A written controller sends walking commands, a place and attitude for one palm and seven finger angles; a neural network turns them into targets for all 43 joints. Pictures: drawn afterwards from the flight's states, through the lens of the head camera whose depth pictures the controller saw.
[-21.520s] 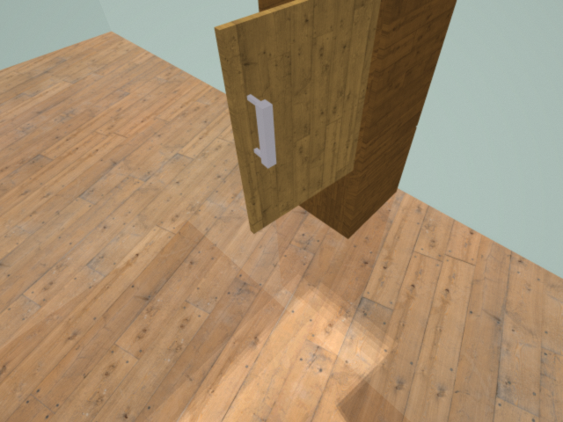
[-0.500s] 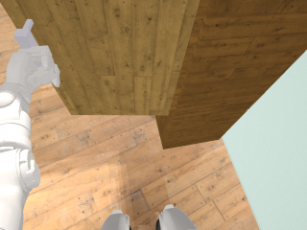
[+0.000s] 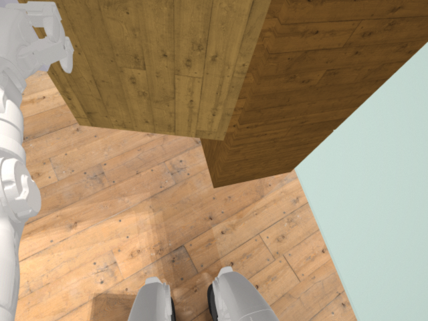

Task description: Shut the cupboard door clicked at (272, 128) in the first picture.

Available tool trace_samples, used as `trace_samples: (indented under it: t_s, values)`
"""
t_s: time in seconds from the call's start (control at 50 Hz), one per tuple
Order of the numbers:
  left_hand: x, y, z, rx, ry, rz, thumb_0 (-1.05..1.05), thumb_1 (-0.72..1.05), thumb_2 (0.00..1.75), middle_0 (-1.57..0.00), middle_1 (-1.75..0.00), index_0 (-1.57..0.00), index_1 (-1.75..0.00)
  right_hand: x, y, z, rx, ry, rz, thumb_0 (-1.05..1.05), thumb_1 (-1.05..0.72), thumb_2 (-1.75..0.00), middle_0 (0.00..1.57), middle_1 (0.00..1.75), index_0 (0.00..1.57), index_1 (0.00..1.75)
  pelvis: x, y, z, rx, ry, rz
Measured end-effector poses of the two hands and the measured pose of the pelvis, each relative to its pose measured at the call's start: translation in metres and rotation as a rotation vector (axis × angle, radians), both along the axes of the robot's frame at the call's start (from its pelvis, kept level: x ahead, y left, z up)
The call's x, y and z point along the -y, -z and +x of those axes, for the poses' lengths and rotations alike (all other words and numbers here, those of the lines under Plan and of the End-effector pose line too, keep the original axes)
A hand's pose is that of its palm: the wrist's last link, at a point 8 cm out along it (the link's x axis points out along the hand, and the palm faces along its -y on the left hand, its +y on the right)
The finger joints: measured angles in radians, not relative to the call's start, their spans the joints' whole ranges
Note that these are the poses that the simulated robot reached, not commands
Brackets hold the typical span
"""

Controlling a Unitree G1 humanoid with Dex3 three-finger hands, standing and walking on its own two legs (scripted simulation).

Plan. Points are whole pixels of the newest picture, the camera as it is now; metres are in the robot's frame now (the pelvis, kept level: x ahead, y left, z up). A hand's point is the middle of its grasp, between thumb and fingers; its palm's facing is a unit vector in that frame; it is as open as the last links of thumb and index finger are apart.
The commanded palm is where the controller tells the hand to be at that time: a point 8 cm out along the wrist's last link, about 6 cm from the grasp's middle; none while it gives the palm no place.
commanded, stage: push the door shut along its arc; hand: left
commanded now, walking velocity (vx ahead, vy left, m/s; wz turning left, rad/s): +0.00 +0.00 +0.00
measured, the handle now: (24, 19) +0.63 +0.24 +0.11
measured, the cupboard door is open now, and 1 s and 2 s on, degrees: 72 64 64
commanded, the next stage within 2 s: pull the fist back off the door in 0.68 s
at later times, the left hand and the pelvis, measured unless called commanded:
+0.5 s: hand (93, 23) +0.61 +0.13 +0.12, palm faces -0.33 -0.94 -0.03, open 3.1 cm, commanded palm +0.62 +0.16 +0.11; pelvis +0.01 +0.00 -0.01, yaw -2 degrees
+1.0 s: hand (104, 16) +0.63 +0.12 +0.11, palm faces +0.07 -1.00 -0.03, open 3.2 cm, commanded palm +0.61 +0.14 +0.11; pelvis +0.01 -0.01 -0.01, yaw -1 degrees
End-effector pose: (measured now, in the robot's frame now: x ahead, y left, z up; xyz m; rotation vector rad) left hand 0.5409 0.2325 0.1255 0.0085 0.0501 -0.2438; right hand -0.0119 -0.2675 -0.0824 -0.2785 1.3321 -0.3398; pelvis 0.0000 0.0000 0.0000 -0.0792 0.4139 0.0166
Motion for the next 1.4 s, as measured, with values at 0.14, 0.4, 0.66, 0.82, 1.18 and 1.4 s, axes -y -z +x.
trace_samples:
  t_s: [0.14,0.4,0.66,0.82,1.18,1.4]
  values:
    - [0.019,0.002,0.022,-0.008,0.051,0.009,0.02,0.9,0.9,-1.3,-1.5,-1.3,-1.5,-0.01,0.005,-0.019,-0.064,0.031,0.009,0.0,-0.91,-0.9,0.2,0.3,0.21,0.3,-0.004,0.006,0.002,-0.034,0.004,-0.006]
    - [0.042,0.003,0.059,-0.019,0.076,0.027,0.01,0.88,0.9,-1.3,-1.5,-1.3,-1.5,-0.026,0.004,-0.051,-0.147,0.122,0.021,0.0,-0.91,-0.9,0.2,0.3,0.21,0.3,-0.003,0.012,0.011,-0.075,0.029,-0.009]
    - [0.046,0.0,0.067,-0.048,0.106,0.025,0.04,0.91,0.92,-1.3,-1.5,-1.3,-1.5,-0.017,0.001,-0.046,-0.173,0.106,0.009,0.0,-0.91,-0.9,0.2,0.3,0.21,0.3,0.004,0.012,0.016,-0.084,0.012,-0.018]
    - [0.058,0.0,0.072,-0.029,0.094,-0.014,0.05,0.94,0.95,-1.3,-1.5,-1.3,-1.5,-0.003,0.007,-0.033,-0.149,0.068,-0.023,0.0,-0.91,-0.9,0.2,0.3,0.21,0.3,0.007,0.019,0.014,-0.1,0.003,-0.024]
    - [0.08,0.005,0.046,-0.054,-0.264,-0.018,0.02,0.9,0.9,-1.3,-1.5,-1.3,-1.5,-0.03,0.0,-0.047,-0.143,0.083,0.181,0.0,-0.91,-0.9,0.2,0.3,0.21,0.3,0.016,-0.006,0.017,-0.044,0.019,0.011]
    - [0.05,0.008,0.014,-0.024,-0.272,0.048,0.02,0.9,0.9,-1.3,-1.5,-1.3,-1.5,-0.006,-0.013,-0.045,-0.134,0.062,0.136,0.0,-0.91,-0.9,0.2,0.3,0.21,0.3,0.016,-0.017,0.018,0.009,0.021,0.025]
